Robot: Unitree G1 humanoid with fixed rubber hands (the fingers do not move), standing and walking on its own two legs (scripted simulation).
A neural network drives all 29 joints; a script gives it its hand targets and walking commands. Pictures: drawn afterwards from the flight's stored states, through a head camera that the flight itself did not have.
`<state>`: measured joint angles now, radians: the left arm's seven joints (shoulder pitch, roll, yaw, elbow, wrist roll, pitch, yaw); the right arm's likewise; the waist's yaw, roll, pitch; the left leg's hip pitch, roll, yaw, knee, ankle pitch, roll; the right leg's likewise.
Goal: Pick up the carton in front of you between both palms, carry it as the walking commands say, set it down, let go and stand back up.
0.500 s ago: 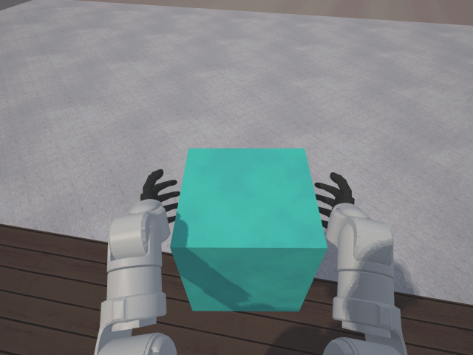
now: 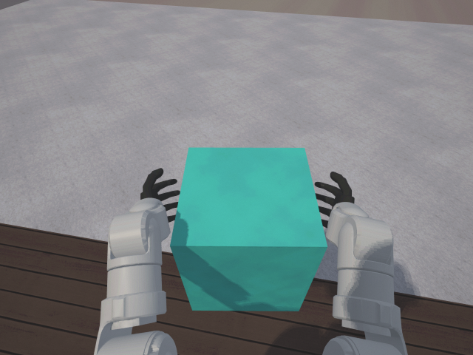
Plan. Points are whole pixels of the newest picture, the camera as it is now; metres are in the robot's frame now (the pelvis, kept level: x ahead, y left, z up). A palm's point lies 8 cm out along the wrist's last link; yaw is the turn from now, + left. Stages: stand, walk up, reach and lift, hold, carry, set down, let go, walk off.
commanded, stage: carry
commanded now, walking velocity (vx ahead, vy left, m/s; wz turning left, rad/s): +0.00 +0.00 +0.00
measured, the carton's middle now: (245, 232) +0.35 +0.00 +0.03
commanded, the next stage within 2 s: none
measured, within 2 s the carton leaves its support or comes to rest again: neither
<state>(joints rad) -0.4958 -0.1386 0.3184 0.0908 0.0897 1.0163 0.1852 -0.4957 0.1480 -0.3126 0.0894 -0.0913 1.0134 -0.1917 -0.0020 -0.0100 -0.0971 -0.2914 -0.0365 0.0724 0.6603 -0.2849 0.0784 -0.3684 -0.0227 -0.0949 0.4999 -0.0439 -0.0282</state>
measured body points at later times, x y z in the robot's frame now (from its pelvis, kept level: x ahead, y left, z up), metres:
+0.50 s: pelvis +0.07 -0.02 -0.01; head +0.05 -0.02 +0.44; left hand +0.41 +0.13 +0.09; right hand +0.41 -0.18 +0.09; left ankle -0.02 +0.08 -0.70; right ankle +0.06 -0.10 -0.74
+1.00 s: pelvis +0.31 +0.04 -0.04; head +0.34 +0.06 +0.41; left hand +0.66 +0.19 +0.02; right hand +0.64 -0.12 +0.02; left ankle +0.36 +0.10 -0.77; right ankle +0.21 -0.09 -0.67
